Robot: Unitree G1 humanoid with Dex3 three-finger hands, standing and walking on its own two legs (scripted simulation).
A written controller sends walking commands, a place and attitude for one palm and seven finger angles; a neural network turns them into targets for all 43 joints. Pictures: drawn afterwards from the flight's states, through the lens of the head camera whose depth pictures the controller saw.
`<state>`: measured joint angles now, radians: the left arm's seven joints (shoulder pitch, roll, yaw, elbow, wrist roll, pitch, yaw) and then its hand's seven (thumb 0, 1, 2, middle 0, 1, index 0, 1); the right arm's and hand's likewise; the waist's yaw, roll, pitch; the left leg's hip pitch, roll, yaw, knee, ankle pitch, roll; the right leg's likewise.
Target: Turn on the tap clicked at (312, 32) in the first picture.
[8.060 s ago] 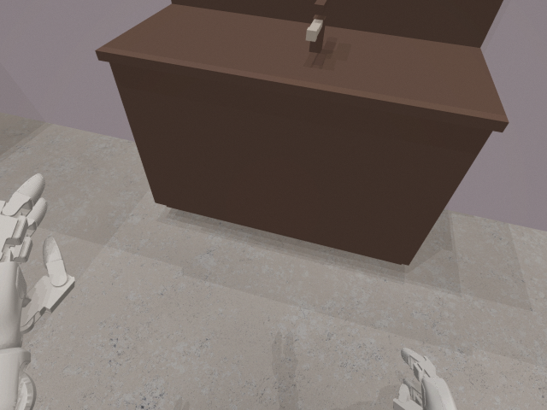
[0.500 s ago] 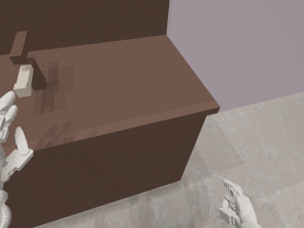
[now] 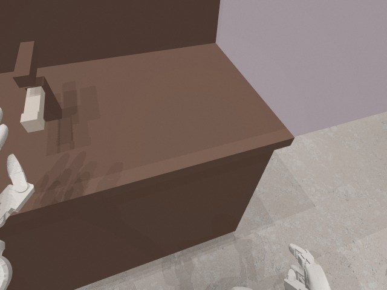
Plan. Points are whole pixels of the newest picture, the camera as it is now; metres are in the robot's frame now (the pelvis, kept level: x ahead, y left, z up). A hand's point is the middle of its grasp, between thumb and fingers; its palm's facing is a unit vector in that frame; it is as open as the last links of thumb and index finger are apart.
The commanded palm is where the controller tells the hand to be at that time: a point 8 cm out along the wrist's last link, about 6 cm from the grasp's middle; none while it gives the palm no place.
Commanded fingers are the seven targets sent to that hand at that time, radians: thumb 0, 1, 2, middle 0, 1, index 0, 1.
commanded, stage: shuffle to correct the standing spot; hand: left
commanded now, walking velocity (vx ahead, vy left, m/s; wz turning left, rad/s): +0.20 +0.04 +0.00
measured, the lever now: (32, 121) +0.37 +0.34 +0.15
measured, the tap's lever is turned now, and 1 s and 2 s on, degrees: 0 0 0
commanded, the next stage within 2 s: come to a stop and stand still in 0.14 s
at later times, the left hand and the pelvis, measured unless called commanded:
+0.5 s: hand (44, 152) +0.27 +0.26 +0.18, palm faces +0.45 -0.86 -0.26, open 7.4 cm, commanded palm +0.21 +0.30 +0.20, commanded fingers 0.00 0.90 0.90 -0.20 -0.30 -0.20 -0.30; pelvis +0.06 +0.02 +0.01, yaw +0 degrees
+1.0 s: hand (31, 129) +0.30 +0.29 +0.20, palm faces +0.35 -0.87 -0.33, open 7.4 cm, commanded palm +0.25 +0.33 +0.20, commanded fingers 0.00 0.90 0.90 -0.20 -0.30 -0.20 -0.30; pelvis +0.08 +0.06 +0.03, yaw -1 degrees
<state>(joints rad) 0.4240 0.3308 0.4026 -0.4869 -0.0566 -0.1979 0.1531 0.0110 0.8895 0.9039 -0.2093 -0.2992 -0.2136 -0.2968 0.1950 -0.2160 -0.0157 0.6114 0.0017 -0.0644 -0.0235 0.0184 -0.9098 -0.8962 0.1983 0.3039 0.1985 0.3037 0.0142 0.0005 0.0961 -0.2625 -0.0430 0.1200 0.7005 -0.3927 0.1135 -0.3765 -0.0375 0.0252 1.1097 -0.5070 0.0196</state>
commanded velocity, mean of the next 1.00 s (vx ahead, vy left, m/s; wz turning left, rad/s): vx -0.02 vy -0.05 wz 0.00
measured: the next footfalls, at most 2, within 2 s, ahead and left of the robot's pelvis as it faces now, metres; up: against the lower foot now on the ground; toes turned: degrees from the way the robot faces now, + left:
right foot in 0.28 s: +0.13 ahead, -0.06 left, +0.00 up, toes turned -4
left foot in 0.58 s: +0.16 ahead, +0.18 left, +0.00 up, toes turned +0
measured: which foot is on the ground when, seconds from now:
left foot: down 0.00-0.30, up 0.32-0.56, down 0.58-1.00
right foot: up 0.00-0.26, down 0.28-1.00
